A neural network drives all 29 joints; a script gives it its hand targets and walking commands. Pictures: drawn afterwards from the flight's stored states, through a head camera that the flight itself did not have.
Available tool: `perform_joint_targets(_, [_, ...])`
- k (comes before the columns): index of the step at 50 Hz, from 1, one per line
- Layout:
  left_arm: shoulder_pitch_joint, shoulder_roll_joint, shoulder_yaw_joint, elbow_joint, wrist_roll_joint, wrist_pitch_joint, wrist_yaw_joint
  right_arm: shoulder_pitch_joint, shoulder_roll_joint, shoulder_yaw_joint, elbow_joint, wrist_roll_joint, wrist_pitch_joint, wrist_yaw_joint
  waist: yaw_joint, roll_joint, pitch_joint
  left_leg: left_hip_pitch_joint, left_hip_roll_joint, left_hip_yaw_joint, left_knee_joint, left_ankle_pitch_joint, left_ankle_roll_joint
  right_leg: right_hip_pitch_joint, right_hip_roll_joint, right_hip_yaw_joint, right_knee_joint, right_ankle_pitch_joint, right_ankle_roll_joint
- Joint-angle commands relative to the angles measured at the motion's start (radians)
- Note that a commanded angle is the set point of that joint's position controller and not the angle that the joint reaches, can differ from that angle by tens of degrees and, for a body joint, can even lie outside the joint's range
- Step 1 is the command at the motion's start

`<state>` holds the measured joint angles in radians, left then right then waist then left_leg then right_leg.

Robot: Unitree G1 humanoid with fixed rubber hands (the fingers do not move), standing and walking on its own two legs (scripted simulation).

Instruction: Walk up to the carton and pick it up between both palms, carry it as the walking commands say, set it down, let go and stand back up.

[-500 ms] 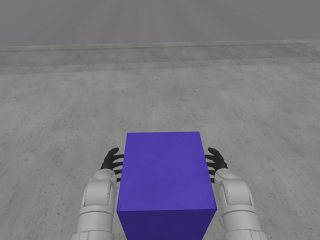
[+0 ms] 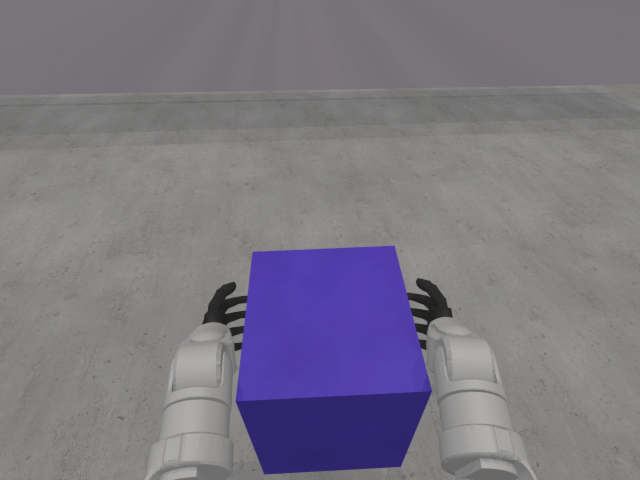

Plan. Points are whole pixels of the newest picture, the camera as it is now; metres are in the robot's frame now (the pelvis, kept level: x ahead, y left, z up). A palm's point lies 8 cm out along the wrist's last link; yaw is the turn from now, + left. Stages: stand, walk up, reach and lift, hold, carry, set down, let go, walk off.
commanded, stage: hold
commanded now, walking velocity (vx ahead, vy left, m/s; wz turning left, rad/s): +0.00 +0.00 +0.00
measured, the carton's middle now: (328, 361) +0.30 +0.00 -0.01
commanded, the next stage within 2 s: carry in 0.90 s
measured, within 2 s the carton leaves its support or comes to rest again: neither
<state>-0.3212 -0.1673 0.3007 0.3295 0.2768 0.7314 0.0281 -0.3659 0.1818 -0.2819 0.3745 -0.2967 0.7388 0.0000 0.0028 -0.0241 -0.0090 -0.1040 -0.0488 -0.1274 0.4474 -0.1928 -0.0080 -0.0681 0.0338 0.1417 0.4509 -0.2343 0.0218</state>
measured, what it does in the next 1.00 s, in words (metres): stands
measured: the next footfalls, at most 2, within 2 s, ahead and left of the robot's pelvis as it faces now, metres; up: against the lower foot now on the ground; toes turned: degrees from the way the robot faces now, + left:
left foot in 1.38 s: +0.04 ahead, +0.05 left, +0.00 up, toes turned +16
right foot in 1.76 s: +0.11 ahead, -0.24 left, +0.00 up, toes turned +17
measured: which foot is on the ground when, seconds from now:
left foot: down 0.00-1.00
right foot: down 0.00-1.00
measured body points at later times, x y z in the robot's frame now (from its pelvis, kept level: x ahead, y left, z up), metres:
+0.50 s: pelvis +0.03 +0.00 +0.01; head -0.03 +0.01 +0.45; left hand +0.32 +0.15 +0.04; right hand +0.32 -0.14 +0.05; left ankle +0.04 +0.12 -0.74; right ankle +0.02 -0.14 -0.74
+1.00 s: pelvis +0.01 -0.01 +0.00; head -0.05 +0.00 +0.44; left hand +0.31 +0.15 +0.05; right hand +0.31 -0.14 +0.06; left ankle +0.04 +0.12 -0.74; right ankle +0.02 -0.14 -0.74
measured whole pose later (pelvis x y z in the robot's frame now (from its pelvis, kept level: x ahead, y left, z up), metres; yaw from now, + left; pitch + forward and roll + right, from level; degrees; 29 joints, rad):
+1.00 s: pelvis +0.01 -0.01 +0.00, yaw +0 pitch -3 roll +0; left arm -0.24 -0.15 0.21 0.19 0.22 0.78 0.05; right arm -0.27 0.15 -0.17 0.21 -0.25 0.80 -0.02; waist 0.01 -0.02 -0.08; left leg -0.22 -0.03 -0.12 0.50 -0.22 -0.02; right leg -0.19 0.02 0.09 0.51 -0.28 0.01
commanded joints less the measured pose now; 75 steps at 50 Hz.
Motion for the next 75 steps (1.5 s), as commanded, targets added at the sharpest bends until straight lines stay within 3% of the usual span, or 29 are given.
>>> perform_joint_targets(1, [-0.669,-0.971,-0.606,-0.002,-0.268,-0.022,-0.276,-0.578,0.957,0.51,0.022,0.254,-0.041,0.253,-0.013,0.043,-0.181,0.06,-0.02,0.05,-0.098,-0.124,-0.006,-0.089,0.03,-0.063,-0.121,-0.099,-0.039])
perform_joint_targets(8, [-0.621,-0.983,-0.615,-0.029,-0.271,-0.008,-0.269,-0.543,0.961,0.538,-0.024,0.263,-0.033,0.252,-0.004,0.044,-0.195,0.081,-0.023,0.049,-0.095,-0.032,-0.005,-0.069,0.032,-0.058,-0.121,-0.004,-0.041])
perform_joint_targets(15, [-0.514,-0.989,-0.66,-0.105,-0.296,0.006,-0.26,-0.455,0.956,0.618,-0.144,0.302,-0.024,0.241,0.008,0.031,-0.266,0.139,-0.03,0.041,-0.084,0.183,-0.003,0.008,0.038,-0.054,-0.113,0.21,-0.025])
perform_joint_targets(27, [-0.347,-0.965,-0.7,-0.208,-0.312,0.026,-0.245,-0.296,0.918,0.651,-0.255,0.322,0.001,0.219,-0.001,0.031,-0.243,0.173,-0.034,0.023,-0.097,0.37,-0.004,0.072,0.041,-0.037,-0.124,0.405,-0.014])
perform_joint_targets(33, [-0.337,-0.944,-0.703,-0.237,-0.312,0.021,-0.239,-0.283,0.906,0.657,-0.278,0.322,0.002,0.215,0.001,0.025,-0.218,0.158,-0.039,0.026,-0.103,0.327,-0.001,0.075,0.04,-0.037,-0.129,0.371,-0.013])
perform_joint_targets(44, [-0.462,-0.934,-0.672,-0.172,-0.301,-0.005,-0.256,-0.399,0.925,0.631,-0.207,0.311,-0.021,0.224,0.004,0.015,-0.181,0.094,-0.04,0.04,-0.096,0.068,0.006,0.007,0.032,-0.049,-0.128,0.121,-0.021])
perform_joint_targets(45, [-0.521,-0.933,-0.715,-0.193,-0.33,-0.004,-0.256,-0.445,0.918,0.644,-0.247,0.32,-0.017,0.215,-0.007,0.007,-0.226,-0.05,0.139,-0.023,-0.017,-0.028,-0.003,-0.169,-0.128,-0.015,-0.048,0.017,-0.035])
perform_joint_targets(46, [-0.523,-0.932,-0.719,-0.204,-0.339,0.006,-0.25,-0.457,0.914,0.654,-0.265,0.326,-0.014,0.209,-0.007,0.023,-0.173,-0.102,0.163,-0.082,-0.054,-0.182,0.006,-0.226,-0.095,-0.01,-0.056,-0.168,-0.035])
perform_joint_targets(47, [-0.544,-0.94,-0.725,-0.223,-0.35,0.016,-0.242,-0.48,0.917,0.671,-0.282,0.333,-0.003,0.204,-0.006,0.063,-0.146,-0.159,0.198,-0.135,-0.087,-0.305,0.019,-0.247,-0.075,-0.026,-0.031,-0.249,-0.033])
perform_joint_targets(49, [-0.52,-0.95,-0.742,-0.218,-0.352,0.042,-0.229,-0.425,0.909,0.67,-0.256,0.324,0.026,0.189,-0.012,0.122,-0.234,-0.186,0.273,-0.225,-0.122,-0.292,0.049,-0.209,-0.055,-0.076,0.097,-0.17,-0.017])
perform_joint_targets(51, [-0.541,-0.947,-0.774,-0.277,-0.381,0.07,-0.215,-0.405,0.915,0.688,-0.291,0.337,0.054,0.174,-0.012,0.184,-0.281,-0.203,0.305,-0.292,-0.11,-0.153,0.077,-0.221,-0.035,-0.111,0.194,-0.198,-0.015])
perform_joint_targets(54, [-0.527,-0.958,-0.824,-0.384,-0.432,0.114,-0.193,-0.393,0.932,0.739,-0.398,0.373,0.098,0.144,0.001,0.192,-0.332,-0.224,0.259,-0.22,0.005,0.136,0.062,-0.177,-0.04,-0.124,0.094,-0.127,-0.033])
perform_joint_targets(55, [-0.517,-0.955,-0.839,-0.439,-0.446,0.131,-0.18,-0.389,0.933,0.76,-0.445,0.395,0.116,0.133,0.002,0.181,-0.365,-0.228,0.226,-0.169,0.067,0.216,0.041,-0.145,-0.058,-0.111,0.048,-0.068,-0.043])
perform_joint_targets(56, [-0.497,-0.949,-0.853,-0.488,-0.456,0.151,-0.166,-0.388,0.929,0.778,-0.497,0.419,0.137,0.122,0.002,0.124,-0.397,-0.27,0.178,-0.102,0.161,0.216,0.014,-0.105,-0.116,-0.054,0.005,0.001,-0.064])
perform_joint_targets(57, [-0.484,-0.94,-0.87,-0.552,-0.47,0.175,-0.149,-0.381,0.926,0.8,-0.559,0.447,0.163,0.11,0.0,0.002,-0.407,-0.356,0.1,-0.004,0.298,0.129,-0.016,-0.056,-0.212,0.047,-0.028,0.151,-0.107])
perform_joint_targets(58, [-0.442,-0.926,-0.878,-0.61,-0.482,0.204,-0.128,-0.348,0.918,0.819,-0.607,0.474,0.194,0.096,0.005,-0.142,-0.404,-0.476,0.021,0.12,0.461,-0.166,-0.026,-0.004,-0.357,0.13,-0.035,0.374,-0.189])
perform_joint_targets(59, [-0.377,-0.906,-0.878,-0.624,-0.481,0.235,-0.106,-0.278,0.899,0.84,-0.622,0.486,0.226,0.079,0.004,-0.156,-0.406,-0.527,0.042,0.181,0.521,-0.382,-0.011,0.022,-0.409,0.106,-0.016,0.424,-0.243])
perform_joint_targets(60, [-0.324,-0.894,-0.862,-0.645,-0.48,0.259,-0.089,-0.269,0.889,0.859,-0.668,0.509,0.255,0.062,0.008,-0.122,-0.398,-0.536,0.068,0.188,0.563,-0.364,-0.009,0.006,-0.391,0.063,0.001,0.471,-0.256])
perform_joint_targets(62, [-0.233,-0.864,-0.839,-0.678,-0.462,0.299,-0.05,-0.248,0.853,0.875,-0.738,0.545,0.3,0.042,0.012,-0.066,-0.385,-0.541,0.078,0.181,0.562,-0.332,0.009,-0.016,-0.36,0.003,0.058,0.592,-0.244])
perform_joint_targets(64, [-0.186,-0.847,-0.822,-0.743,-0.459,0.332,-0.023,-0.233,0.817,0.892,-0.843,0.571,0.332,0.024,0.006,-0.104,-0.394,-0.498,0.083,0.205,0.458,-0.282,0.031,-0.034,-0.331,-0.06,0.099,0.61,-0.225])
perform_joint_targets(66, [-0.169,-0.829,-0.817,-0.785,-0.465,0.362,-0.003,-0.2,0.805,0.882,-0.875,0.577,0.364,0.005,-0.006,-0.121,-0.404,-0.389,0.064,0.225,0.265,-0.204,0.042,-0.068,-0.28,-0.164,0.153,0.536,-0.187])
perform_joint_targets(67, [-0.146,-0.815,-0.818,-0.801,-0.467,0.374,0.005,-0.172,0.794,0.872,-0.884,0.572,0.377,-0.003,-0.014,-0.13,-0.403,-0.33,0.06,0.225,0.135,-0.103,0.043,-0.091,-0.249,-0.204,0.17,0.468,-0.156])
perform_joint_targets(68, [-0.134,-0.81,-0.819,-0.8,-0.469,0.387,0.011,-0.14,0.775,0.853,-0.88,0.555,0.389,-0.009,-0.032,-0.065,-0.413,-0.189,0.122,0.135,0.03,0.044,0.06,-0.203,-0.221,-0.24,0.254,0.326,-0.112])
perform_joint_targets(69, [-0.137,-0.795,-0.819,-0.815,-0.472,0.398,0.017,-0.1,0.753,0.828,-0.86,0.538,0.398,-0.01,-0.037,0.116,-0.429,0.003,0.292,-0.101,0.011,0.404,0.114,-0.425,-0.166,-0.256,0.367,0.004,-0.045])
perform_joint_targets(70, [-0.135,-0.788,-0.816,-0.815,-0.471,0.406,0.022,-0.078,0.733,0.806,-0.839,0.529,0.404,-0.014,-0.025,0.349,-0.403,0.117,0.524,-0.438,-0.024,0.789,0.199,-0.647,-0.06,-0.254,0.543,-0.343,0.02])
perform_joint_targets(71, [-0.15,-0.808,-0.831,-0.834,-0.48,0.408,0.024,-0.076,0.75,0.8,-0.867,0.532,0.405,-0.016,-0.022,0.206,-0.4,0.09,0.507,-0.393,-0.008,0.689,0.236,-0.629,-0.088,-0.138,0.633,-0.347,0.008])
perform_joint_targets(72, [-0.175,-0.806,-0.856,-0.868,-0.496,0.414,0.023,-0.057,0.749,0.791,-0.856,0.52,0.398,-0.022,-0.025,0.197,-0.36,0.041,0.495,-0.403,-0.018,0.573,0.26,-0.647,-0.093,-0.118,0.598,-0.316,0.009])
perform_joint_targets(73, [-0.22,-0.824,-0.878,-0.893,-0.517,0.41,0.018,-0.062,0.765,0.795,-0.879,0.51,0.397,-0.025,-0.024,0.126,-0.323,-0.014,0.435,-0.331,-0.036,0.428,0.222,-0.641,-0.094,-0.123,0.607,-0.281,0.01])
perform_joint_targets(75, [-0.224,-0.853,-0.909,-0.919,-0.544,0.406,0.014,-0.062,0.788,0.8,-0.916,0.512,0.39,-0.027,-0.029,0.125,-0.301,-0.082,0.381,-0.229,-0.076,0.246,0.18,-0.617,-0.1,-0.146,0.575,-0.203,0.011])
